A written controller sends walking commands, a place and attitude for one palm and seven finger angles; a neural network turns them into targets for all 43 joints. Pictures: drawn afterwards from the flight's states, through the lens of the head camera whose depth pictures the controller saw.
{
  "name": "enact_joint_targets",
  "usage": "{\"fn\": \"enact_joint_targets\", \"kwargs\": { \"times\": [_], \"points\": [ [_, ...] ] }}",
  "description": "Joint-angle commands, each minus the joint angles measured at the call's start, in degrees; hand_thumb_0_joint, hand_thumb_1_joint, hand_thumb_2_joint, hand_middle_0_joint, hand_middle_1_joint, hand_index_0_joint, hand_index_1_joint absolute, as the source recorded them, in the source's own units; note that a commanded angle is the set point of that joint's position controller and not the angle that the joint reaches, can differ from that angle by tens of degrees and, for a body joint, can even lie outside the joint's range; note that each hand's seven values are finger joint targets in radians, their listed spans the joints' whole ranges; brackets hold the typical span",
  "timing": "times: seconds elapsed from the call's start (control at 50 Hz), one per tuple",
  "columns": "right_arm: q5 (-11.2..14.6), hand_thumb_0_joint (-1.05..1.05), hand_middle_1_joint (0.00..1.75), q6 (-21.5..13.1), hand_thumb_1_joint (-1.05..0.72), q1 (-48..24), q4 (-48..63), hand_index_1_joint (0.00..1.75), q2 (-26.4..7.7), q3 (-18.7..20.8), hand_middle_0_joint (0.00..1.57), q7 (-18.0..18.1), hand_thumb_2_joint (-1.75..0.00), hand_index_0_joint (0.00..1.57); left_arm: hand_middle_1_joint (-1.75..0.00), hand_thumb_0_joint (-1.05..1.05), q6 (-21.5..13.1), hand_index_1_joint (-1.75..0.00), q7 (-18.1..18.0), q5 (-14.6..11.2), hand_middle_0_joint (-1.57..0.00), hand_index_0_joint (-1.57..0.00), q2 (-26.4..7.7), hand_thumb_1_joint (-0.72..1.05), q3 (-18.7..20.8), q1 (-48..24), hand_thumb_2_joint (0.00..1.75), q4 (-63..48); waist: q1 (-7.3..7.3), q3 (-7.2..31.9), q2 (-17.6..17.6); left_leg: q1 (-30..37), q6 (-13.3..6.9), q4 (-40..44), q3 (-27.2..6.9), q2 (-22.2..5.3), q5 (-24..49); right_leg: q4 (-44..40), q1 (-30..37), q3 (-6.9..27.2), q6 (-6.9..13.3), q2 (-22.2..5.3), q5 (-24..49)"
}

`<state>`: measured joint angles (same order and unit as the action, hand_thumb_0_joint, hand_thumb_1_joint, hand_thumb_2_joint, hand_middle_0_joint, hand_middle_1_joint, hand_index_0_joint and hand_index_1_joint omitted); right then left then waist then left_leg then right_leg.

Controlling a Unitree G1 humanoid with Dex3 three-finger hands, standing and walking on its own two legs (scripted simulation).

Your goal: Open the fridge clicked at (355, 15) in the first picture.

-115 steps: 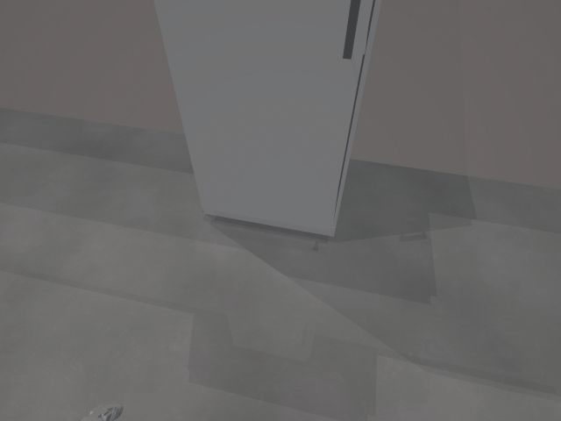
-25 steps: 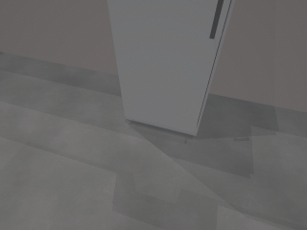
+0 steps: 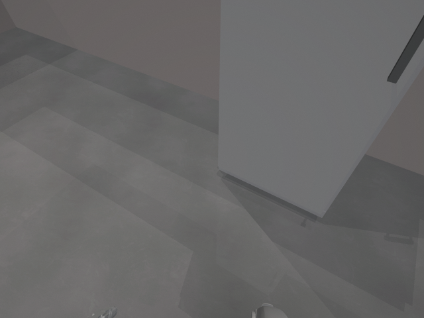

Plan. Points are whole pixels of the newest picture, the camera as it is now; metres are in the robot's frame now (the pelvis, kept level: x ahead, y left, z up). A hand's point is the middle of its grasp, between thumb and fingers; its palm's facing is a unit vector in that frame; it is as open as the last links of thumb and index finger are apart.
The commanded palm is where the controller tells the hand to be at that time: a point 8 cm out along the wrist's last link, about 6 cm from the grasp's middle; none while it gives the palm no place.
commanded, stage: turn to face it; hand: right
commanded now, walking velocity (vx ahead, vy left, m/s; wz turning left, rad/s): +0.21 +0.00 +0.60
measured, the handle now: (421, 28) +0.70 -0.46 +0.22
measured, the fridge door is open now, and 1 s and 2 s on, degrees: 0 0 0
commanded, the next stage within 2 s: take the last steps up to it in 1.12 s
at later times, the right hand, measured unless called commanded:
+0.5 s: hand (329, 281) +0.24 -0.26 -0.17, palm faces +0.04 +0.99 -0.16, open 7.4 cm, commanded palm none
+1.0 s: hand out of the picture +0.15 -0.25 -0.15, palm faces +0.36 +0.89 -0.27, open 7.4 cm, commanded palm none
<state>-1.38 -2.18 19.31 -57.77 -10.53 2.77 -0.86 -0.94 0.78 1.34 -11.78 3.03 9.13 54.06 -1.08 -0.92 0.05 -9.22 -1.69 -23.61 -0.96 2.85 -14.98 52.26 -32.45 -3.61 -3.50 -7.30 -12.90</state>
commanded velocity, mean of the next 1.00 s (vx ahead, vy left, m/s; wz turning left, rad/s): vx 0.01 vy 0.00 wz -0.46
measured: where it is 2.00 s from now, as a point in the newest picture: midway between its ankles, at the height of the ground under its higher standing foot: outside the picture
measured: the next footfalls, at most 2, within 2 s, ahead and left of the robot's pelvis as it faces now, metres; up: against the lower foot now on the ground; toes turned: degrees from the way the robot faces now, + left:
right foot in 0.12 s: +0.17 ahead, -0.14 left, +0.00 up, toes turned -4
left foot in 0.76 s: +0.21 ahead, +0.06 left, +0.00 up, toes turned -9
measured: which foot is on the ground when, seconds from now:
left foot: down 0.00-0.12, up 0.14-0.74, down 0.76-1.00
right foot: up 0.00-0.10, down 0.12-0.76, up 0.78-1.00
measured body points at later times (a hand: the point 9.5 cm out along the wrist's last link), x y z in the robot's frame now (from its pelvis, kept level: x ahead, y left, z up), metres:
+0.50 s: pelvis +0.14 -0.08 +0.00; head +0.16 -0.11 +0.45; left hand +0.10 +0.16 -0.13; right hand +0.24 -0.31 -0.15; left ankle +0.13 +0.08 -0.67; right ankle +0.13 -0.14 -0.74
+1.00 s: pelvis +0.14 -0.03 +0.00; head +0.16 -0.02 +0.45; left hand +0.30 +0.21 -0.15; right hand +0.13 -0.29 -0.13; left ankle +0.17 +0.07 -0.74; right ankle +0.09 -0.17 -0.66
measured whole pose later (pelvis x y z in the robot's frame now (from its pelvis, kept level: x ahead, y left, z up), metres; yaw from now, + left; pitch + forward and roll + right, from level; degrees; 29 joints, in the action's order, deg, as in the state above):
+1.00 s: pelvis +0.14 -0.03 +0.00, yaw -20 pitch -2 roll -1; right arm -1.2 0.3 11.6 -52.8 -10.5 2.6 1.8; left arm 4.3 0.3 1.3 -16.1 5.5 10.4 55.1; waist 0.7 -3.4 1.1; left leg -11.3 -0.5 -30.1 10.0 -5.4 -17.0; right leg 63.1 -27.6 -0.7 -4.1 -2.1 -24.2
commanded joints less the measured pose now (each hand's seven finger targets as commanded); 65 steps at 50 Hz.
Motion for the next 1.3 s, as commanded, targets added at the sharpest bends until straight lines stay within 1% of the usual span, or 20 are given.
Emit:
{"fn": "enact_joint_targets", "kwargs": {
  "times": [0.0,0.06,0.08,0.1,0.12,0.18,0.26,0.5,0.68,0.7,0.72,0.74,0.76,0.84,1.04,1.12,1.14,1.16,1.18,1.28],
  "points": [
    [-0.4,0.0,0.3,-1.0,-0.9,1.5,3.8,0.3,-11.4,2.9,0.2,1.1,-0.9,0.2,-0.3,0.0,-2.1,-0.3,0.0,-0.4,-0.2,-0.2,-3.2,0.9,0.7,-2.9,0.9,-5.4,-0.96,-1.6,-7.4,-1.1,-8.5,7.0,-13.4,-15.0,10.0,-11.4,4.1,-0.3,0.3,1.7,-2.2],
    [0.2,0.0,0.3,-0.3,-0.9,-0.4,4.5,0.3,-11.1,3.3,0.2,1.1,-0.9,0.2,-0.3,0.0,-2.9,-0.3,-1.0,-0.5,-0.2,-0.2,-4.7,0.9,1.0,3.5,0.9,-3.4,1.92,0.9,-5.9,-4.9,-5.6,-1.5,-11.6,-10.8,15.3,-24.0,19.7,-2.3,0.8,4.4,2.2],
    [0.4,0.0,0.3,-0.1,-0.9,-0.6,4.9,0.3,-9.1,3.1,0.2,1.0,-0.9,0.2,-0.3,0.0,-3.3,-0.3,-1.7,-0.3,-0.2,-0.2,-8.0,0.9,1.6,10.6,0.9,-1.3,4.76,4.8,0.4,-10.4,-3.2,-12.0,-8.4,-7.5,14.4,-27.4,32.4,1.3,2.0,0.8,4.4],
    [1.2,0.0,0.3,0.0,-0.9,2.5,4.9,0.3,-5.0,2.3,0.2,0.6,-0.9,0.2,-0.3,0.0,-3.7,-0.3,-2.2,0.7,-0.2,-0.2,-14.6,0.9,2.9,17.6,0.9,0.2,6.32,11.8,17.7,-21.1,0.8,-29.4,0.3,0.7,-6.6,-29.3,43.9,20.6,8.0,-15.8,14.9],
    [0.8,0.0,0.3,-0.4,-0.9,2.3,5.1,0.3,-4.9,1.7,0.2,0.9,-0.9,0.2,-0.3,0.0,-2.4,-0.3,-2.2,0.2,-0.2,-0.2,-15.1,0.9,2.4,19.0,0.9,0.7,6.05,11.7,18.4,-24.6,1.4,-40.3,0.3,0.4,-21.6,-32.9,41.9,27.1,13.6,-21.9,21.4],
    [-0.1,0.0,0.3,0.3,-0.9,-0.8,2.6,0.3,-4.3,1.3,0.2,1.0,-0.9,0.2,-0.3,0.0,-2.4,-0.3,-2.5,0.0,-0.2,-0.2,-6.6,0.9,-0.4,9.2,0.9,-0.1,2.12,-0.8,7.5,-22.1,2.5,-43.5,0.1,-6.0,-13.0,-36.2,23.4,18.7,14.0,-14.6,22.6],
    [0.3,0.0,0.3,1.8,-0.9,0.2,0.9,0.3,-2.2,0.1,0.2,1.1,-0.9,0.2,-0.3,0.0,-3.0,-0.3,-2.7,-0.6,-0.2,-0.2,-4.4,0.9,-1.2,8.2,0.9,2.3,-0.21,2.3,9.2,-13.8,4.5,-32.5,2.7,-6.5,-5.0,-34.7,22.0,6.4,10.8,-5.5,38.5],
    [0.7,0.0,0.3,3.5,-0.9,-14.8,6.5,0.3,-4.1,1.3,0.2,2.4,-0.9,0.2,-0.3,0.0,-0.1,-0.3,-2.8,-0.1,-0.2,-0.2,-7.4,0.9,1.5,15.1,0.9,4.4,3.5,2.1,6.0,-21.8,7.0,-30.0,1.0,-6.4,-7.7,-31.7,29.6,18.5,14.0,-6.7,37.8],
    [1.4,0.0,0.3,2.6,-0.9,-11.8,8.0,0.3,-4.8,1.7,0.2,3.0,-0.9,0.2,-0.3,0.0,1.0,-0.3,-2.3,-0.4,-0.2,-0.2,-8.8,0.9,3.1,10.6,0.9,1.7,1.4,4.4,5.2,-3.3,5.1,-5.0,1.6,-3.9,1.0,-25.8,19.8,23.1,11.5,-2.5,30.6],
    [1.3,0.0,0.3,2.1,-0.9,-9.6,7.7,0.3,-6.0,1.9,0.2,3.2,-0.9,0.2,-0.3,0.0,0.9,-0.3,-2.0,-0.7,-0.2,-0.2,-8.2,0.9,3.1,9.9,0.9,1.2,0.4,6.0,2.7,3.0,4.7,2.1,0.3,-6.0,7.5,-23.1,16.8,21.7,8.9,-0.3,24.8],
    [0.9,0.0,0.3,1.7,-0.9,-8.0,7.4,0.3,-9.4,2.5,0.2,3.6,-0.9,0.2,-0.3,0.0,0.8,-0.3,-1.6,-1.2,-0.2,-0.2,-6.1,0.9,2.9,10.5,0.9,0.6,0.3,8.0,-5.5,12.8,2.0,3.8,-6.9,-15.1,15.1,-16.8,8.0,16.4,5.4,3.8,11.4],
    [0.4,0.0,0.3,1.6,-0.9,-6.1,7.6,0.3,-12.9,3.2,0.2,3.8,-0.9,0.2,-0.3,0.0,0.8,-0.3,-1.5,-1.1,-0.2,-0.2,-3.7,0.9,2.7,10.1,0.9,-1.2,-0.29,8.0,-16.5,16.0,-4.8,3.4,-16.8,-28.5,28.4,-5.3,-0.4,6.1,1.7,11.2,-17.2],
    [0.5,0.0,0.3,1.7,-0.9,-5.3,8.2,0.3,-12.9,2.8,0.2,3.6,-0.9,0.2,-0.3,0.0,1.6,-0.3,-1.6,-0.4,-0.2,-0.2,-5.7,0.9,3.5,9.4,0.9,-1.4,-0.34,7.4,-11.9,9.5,-8.8,3.2,-15.5,-31.2,31.3,6.7,0.6,5.9,1.4,10.0,-22.3],
    [0.5,0.0,0.3,1.5,-0.9,-11.0,9.4,0.3,-7.8,1.7,0.2,3.5,-0.9,0.2,-0.3,0.0,3.8,-0.3,-0.3,0.1,-0.2,-0.2,-4.3,0.9,3.0,6.7,0.9,-0.6,2.72,-1.5,-7.8,-0.8,-5.5,3.8,-1.8,-21.7,24.9,18.7,-0.5,5.0,0.0,5.7,-11.9],
    [-0.8,0.0,0.3,2.1,-0.9,-3.6,7.2,0.3,-13.5,2.6,0.2,2.7,-0.9,0.2,-0.3,0.0,3.7,-0.3,0.3,-0.6,-0.2,-0.2,-4.8,0.9,1.1,-3.7,0.9,-5.3,-1.02,-0.9,-12.4,-1.0,-6.0,1.5,2.6,-22.6,24.0,-4.1,9.2,-1.0,0.2,5.8,-13.1],
    [0.0,0.0,0.3,2.7,-0.9,-4.4,6.3,0.3,-14.2,2.9,0.2,2.4,-0.9,0.2,-0.3,0.0,2.5,-0.3,0.1,-0.6,-0.2,-0.2,-7.0,0.9,1.1,2.0,0.9,-4.1,2.23,3.7,-8.6,-4.3,-0.7,-7.9,7.1,-20.7,20.1,-25.1,24.1,-2.3,1.3,6.3,0.2],
    [0.5,0.0,0.3,3.0,-0.9,-3.4,6.7,0.3,-12.2,2.4,0.2,2.2,-0.9,0.2,-0.3,0.0,1.8,-0.3,-0.1,-0.4,-0.2,-0.2,-11.4,0.9,2.1,4.5,0.9,-3.5,3.43,6.9,2.0,-10.4,2.5,-17.3,10.2,-17.1,10.6,-30.0,32.6,5.0,3.3,-0.4,9.0],
    [0.7,0.0,0.3,3.3,-0.9,-3.6,8.4,0.3,-7.8,1.3,0.2,1.9,-0.9,0.2,-0.3,0.0,1.5,-0.3,-0.4,-0.2,-0.2,-0.2,-17.4,0.9,3.4,6.5,0.9,-3.6,4.42,6.8,19.2,-23.3,6.4,-29.5,10.4,-9.5,-20.0,-32.9,35.7,23.6,10.0,-15.1,28.6],
    [0.4,0.0,0.3,4.0,-0.9,-5.5,8.7,0.3,-9.0,1.0,0.2,2.3,-0.9,0.2,-0.3,0.0,2.2,-0.3,-0.8,-0.5,-0.2,-0.2,-18.3,0.9,3.3,6.9,0.9,-3.3,4.86,6.4,13.3,-20.7,5.4,-35.0,4.1,-10.1,-21.9,-32.5,30.4,21.1,13.8,-17.4,29.4],
    [-0.4,0.0,0.3,3.7,-0.9,-1.7,2.9,0.3,-8.3,1.2,0.2,0.7,-0.9,0.2,-0.3,0.0,0.7,-0.3,-2.0,-0.2,-0.2,-0.2,-10.4,0.9,0.7,0.1,0.9,-3.3,1.14,1.3,8.9,-21.5,5.2,-40.0,2.2,-9.0,-6.6,-39.3,25.0,14.8,11.1,-7.1,-2.2]
  ]
}}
